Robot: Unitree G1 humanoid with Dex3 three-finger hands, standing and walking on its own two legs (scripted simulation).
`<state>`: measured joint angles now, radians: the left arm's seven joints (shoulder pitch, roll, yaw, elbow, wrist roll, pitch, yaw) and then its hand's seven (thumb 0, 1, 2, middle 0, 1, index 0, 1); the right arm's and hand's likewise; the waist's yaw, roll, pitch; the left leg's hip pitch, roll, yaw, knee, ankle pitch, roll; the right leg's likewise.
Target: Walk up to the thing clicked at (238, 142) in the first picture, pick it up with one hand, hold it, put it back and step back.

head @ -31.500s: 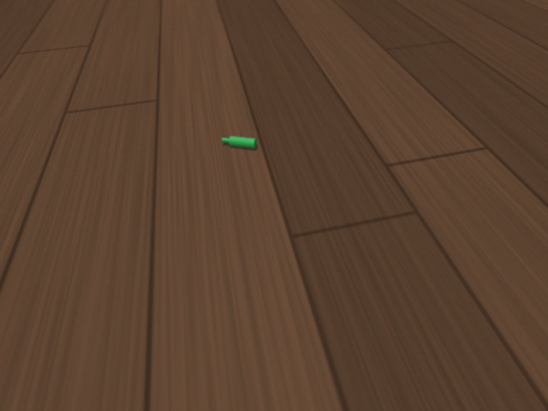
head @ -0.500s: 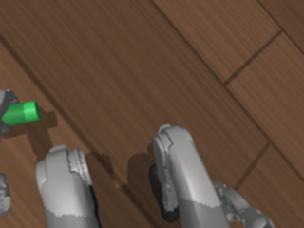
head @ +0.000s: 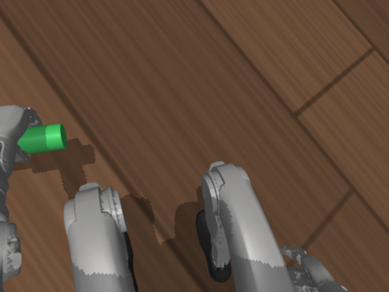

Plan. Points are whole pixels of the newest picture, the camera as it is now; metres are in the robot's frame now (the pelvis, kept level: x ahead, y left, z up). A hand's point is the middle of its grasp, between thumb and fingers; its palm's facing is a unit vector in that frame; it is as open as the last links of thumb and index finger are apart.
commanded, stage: lift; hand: left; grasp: from above
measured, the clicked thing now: (10, 143) +0.44 +0.35 -0.18
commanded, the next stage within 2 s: hold in 1.54 s
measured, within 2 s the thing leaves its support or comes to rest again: neither
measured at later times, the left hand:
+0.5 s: hand out of the picture +0.36 +0.33 -0.01, palm faces -0.46 -0.10 -0.88, open 8.6 cm
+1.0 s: hand out of the picture +0.32 +0.31 +0.20, palm faces -0.47 -0.12 -0.88, open 8.6 cm
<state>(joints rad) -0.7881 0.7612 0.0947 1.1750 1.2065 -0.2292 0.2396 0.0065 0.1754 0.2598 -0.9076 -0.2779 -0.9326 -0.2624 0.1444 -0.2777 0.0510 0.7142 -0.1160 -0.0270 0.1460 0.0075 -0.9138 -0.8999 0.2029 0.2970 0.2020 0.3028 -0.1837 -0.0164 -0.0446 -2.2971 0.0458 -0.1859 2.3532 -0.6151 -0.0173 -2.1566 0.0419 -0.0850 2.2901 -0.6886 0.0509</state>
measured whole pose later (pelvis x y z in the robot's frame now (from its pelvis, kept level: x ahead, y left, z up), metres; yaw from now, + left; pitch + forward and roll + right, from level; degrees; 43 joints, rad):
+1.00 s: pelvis +0.03 +0.01 +0.29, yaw +7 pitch +19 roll -4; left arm -0.29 0.51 -0.11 0.70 1.02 -0.07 0.06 0.00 0.18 0.31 -0.87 -0.30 -0.89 -0.30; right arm 0.21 -0.23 -0.01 0.71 0.04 0.00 -0.05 0.01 -0.90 -0.90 0.21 0.30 0.20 0.30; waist -0.07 0.03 -0.16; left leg -1.22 0.06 -0.04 1.38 -0.50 0.00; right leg -1.14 0.00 -0.02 1.33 -0.54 0.04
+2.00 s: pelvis +0.09 +0.01 +0.41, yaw +8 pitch +6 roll -1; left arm -0.27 0.40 -0.19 0.79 1.04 -0.04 0.08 0.00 0.16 0.38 -0.85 -0.30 -0.87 -0.31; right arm 0.24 -0.25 -0.05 0.73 0.04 0.03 -0.03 0.01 -0.89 -0.89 0.20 0.30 0.20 0.30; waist -0.03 0.02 -0.06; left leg -0.48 0.04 0.04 0.68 -0.31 -0.01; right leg -0.43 -0.02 0.02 0.66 -0.34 0.03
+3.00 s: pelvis +0.07 +0.01 +0.42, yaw +8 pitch +1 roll +0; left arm -0.23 0.41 -0.21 0.66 1.02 -0.05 -0.04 0.00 0.19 0.32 -0.89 -0.21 -0.91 -0.23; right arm 0.20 -0.25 -0.03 0.68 0.06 0.06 -0.05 0.01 -0.90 -0.90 0.20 0.30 0.20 0.30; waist 0.00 0.04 -0.01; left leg -0.33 0.04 0.04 0.54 -0.23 -0.01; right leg -0.29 -0.02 0.03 0.54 -0.27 0.03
